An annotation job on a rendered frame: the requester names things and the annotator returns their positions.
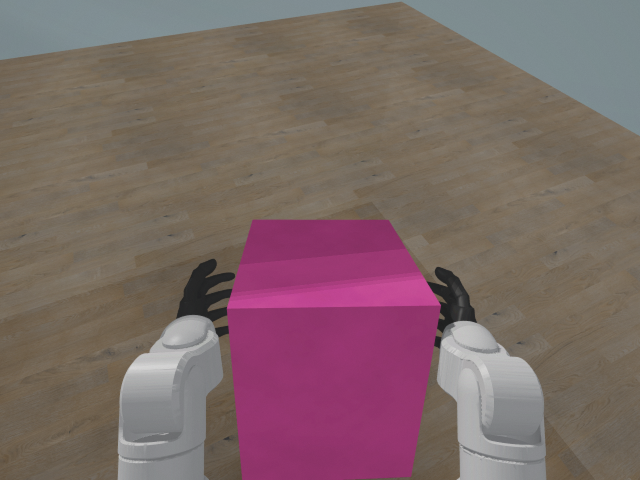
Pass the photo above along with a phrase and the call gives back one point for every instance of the robot left forearm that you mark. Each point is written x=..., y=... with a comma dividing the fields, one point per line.
x=162, y=415

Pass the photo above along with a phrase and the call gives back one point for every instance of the right robot hand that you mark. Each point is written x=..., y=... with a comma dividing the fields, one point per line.
x=457, y=306

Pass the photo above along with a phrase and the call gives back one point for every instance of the carton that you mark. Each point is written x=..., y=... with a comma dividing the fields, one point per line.
x=332, y=329

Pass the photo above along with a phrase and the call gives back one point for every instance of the robot right forearm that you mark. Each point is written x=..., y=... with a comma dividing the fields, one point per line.
x=500, y=406

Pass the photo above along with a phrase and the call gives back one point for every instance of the left robot hand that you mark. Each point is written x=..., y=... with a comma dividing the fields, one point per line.
x=195, y=300

